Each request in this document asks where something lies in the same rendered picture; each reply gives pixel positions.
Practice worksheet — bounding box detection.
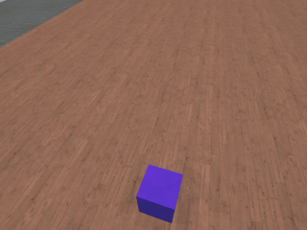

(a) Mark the carton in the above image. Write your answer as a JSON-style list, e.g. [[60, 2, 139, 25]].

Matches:
[[136, 164, 183, 223]]

